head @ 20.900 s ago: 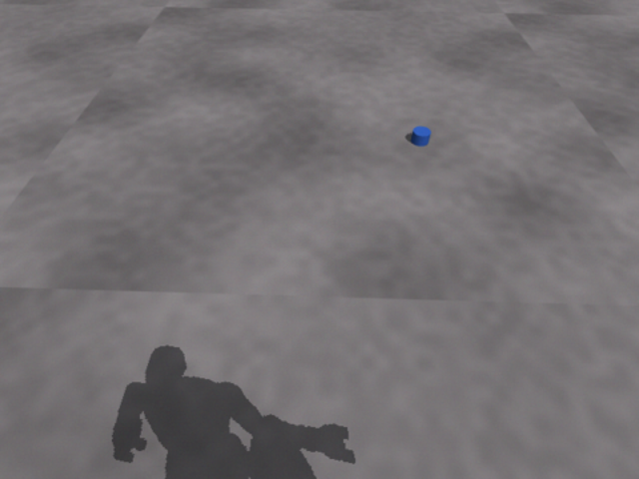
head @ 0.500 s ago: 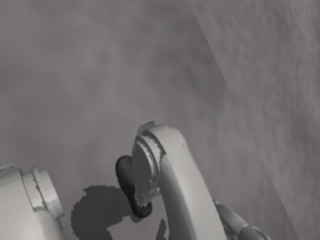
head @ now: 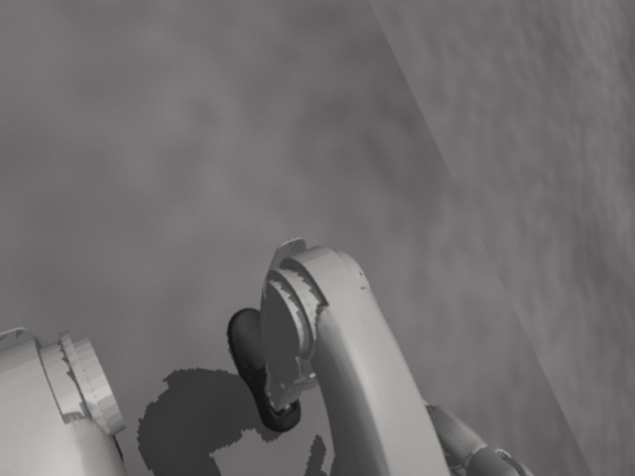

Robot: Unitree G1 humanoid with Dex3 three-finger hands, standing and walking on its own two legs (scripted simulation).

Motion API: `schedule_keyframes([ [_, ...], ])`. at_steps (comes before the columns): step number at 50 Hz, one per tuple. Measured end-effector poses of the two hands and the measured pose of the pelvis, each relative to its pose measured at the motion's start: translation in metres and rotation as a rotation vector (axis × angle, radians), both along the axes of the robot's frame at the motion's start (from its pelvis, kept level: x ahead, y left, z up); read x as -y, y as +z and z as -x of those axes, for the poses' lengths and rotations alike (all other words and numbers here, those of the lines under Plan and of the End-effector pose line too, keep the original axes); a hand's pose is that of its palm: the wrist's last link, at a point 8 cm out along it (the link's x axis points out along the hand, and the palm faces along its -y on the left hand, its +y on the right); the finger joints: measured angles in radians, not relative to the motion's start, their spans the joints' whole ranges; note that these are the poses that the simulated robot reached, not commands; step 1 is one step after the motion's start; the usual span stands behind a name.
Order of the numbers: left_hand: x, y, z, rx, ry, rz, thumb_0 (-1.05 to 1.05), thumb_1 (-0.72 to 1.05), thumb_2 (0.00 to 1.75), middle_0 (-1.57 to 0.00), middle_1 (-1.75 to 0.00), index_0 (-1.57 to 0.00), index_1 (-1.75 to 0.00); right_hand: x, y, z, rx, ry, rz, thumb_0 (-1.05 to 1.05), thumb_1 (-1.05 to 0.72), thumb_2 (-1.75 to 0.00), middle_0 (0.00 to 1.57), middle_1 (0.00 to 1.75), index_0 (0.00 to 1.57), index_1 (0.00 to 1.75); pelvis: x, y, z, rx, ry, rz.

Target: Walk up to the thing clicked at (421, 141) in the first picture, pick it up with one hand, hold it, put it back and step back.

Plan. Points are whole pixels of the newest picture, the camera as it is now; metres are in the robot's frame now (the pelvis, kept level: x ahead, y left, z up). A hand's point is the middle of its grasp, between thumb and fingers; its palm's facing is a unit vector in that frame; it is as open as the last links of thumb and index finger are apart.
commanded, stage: close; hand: left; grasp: from above
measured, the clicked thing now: out of the picture +0.45 +0.39 -0.27
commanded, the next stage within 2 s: settle in 1.52 s
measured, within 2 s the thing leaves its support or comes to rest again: leaves its support in 1.90 s
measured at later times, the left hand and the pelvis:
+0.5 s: hand out of the picture +0.43 +0.39 -0.24, palm faces -0.45 -0.18 -0.87, open 12.9 cm; pelvis +0.00 +0.00 +0.00, yaw +0 degrees
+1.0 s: hand out of the picture +0.43 +0.39 -0.25, palm faces -0.45 -0.18 -0.87, open 11.8 cm; pelvis +0.00 +0.00 +0.00, yaw +0 degrees
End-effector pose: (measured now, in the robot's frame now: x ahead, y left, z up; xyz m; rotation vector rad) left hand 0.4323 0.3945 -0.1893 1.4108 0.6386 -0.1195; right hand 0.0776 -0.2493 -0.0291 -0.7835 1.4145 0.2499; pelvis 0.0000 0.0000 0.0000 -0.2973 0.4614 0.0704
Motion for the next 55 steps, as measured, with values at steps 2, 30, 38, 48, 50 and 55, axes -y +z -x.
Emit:
schedule_keyframes([
  [2, -0.0002, 0.0007, -0.0013, 0.004, -0.002, 0.0, 0.0, -0.36, 0.98, -0.11, -1.18, -0.14, -1.14, -0.0001, 0.0005, 0.0012, -0.003, -0.003, 0.0, 0.0, -0.91, -0.9, 0.2, 0.29, 0.2, 0.3, -0.0001, 0.0003, 0.0001, -0.001, 0.0, 0.0],
  [30, 0.0003, 0.0002, -0.0026, -0.006, -0.002, 0.003, 0.0, -0.28, 0.81, -0.14, -1.09, -0.2, -1.03, 0.0035, 0.0023, 0.0032, -0.019, 0.001, 0.007, 0.0, -0.9, -0.89, 0.2, 0.29, 0.2, 0.3, 0.0013, 0.0016, 0.0002, -0.003, -0.002, -0.001],
  [38, 0.0001, -0.0007, -0.0028, -0.005, -0.002, 0.001, 0.0, -0.23, 0.78, -0.18, -1.06, -0.24, -1.0, 0.0044, 0.0023, 0.0024, -0.017, 0.0, 0.009, 0.0, -0.89, -0.89, 0.2, 0.29, 0.2, 0.3, 0.0011, 0.0013, 0.0, -0.003, -0.002, -0.002],
  [48, -0.0013, 0.0003, -0.0036, -0.004, -0.003, -0.001, 0.0, -0.16, 0.74, -0.23, -1.03, -0.3, -0.97, 0.0046, 0.0026, 0.0018, -0.019, -0.001, 0.012, 0.0, -0.89, -0.89, 0.2, 0.29, 0.2, 0.3, 0.0008, 0.0014, -0.0005, -0.006, -0.003, -0.001],
  [50, -0.0013, -0.0001, -0.0031, -0.006, -0.002, 0.001, 0.0, -0.15, 0.73, -0.24, -1.03, -0.31, -0.96, 0.0044, 0.0028, 0.0015, -0.018, -0.001, 0.013, 0.0, -0.89, -0.89, 0.2, 0.29, 0.2, 0.3, 0.0006, 0.0015, -0.0006, -0.006, -0.002, 0.0],
  [55, -0.0016, 0.0007, -0.0029, 0.001, -0.005, 0.005, 0.01, -0.13, 0.71, -0.28, -1.02, -0.32, -0.94, 0.0043, 0.0034, 0.0009, -0.019, 0.002, 0.014, 0.0, -0.89, -0.89, 0.2, 0.29, 0.2, 0.3, 0.0007, 0.0018, -0.0004, -0.005, -0.002, 0.0],
])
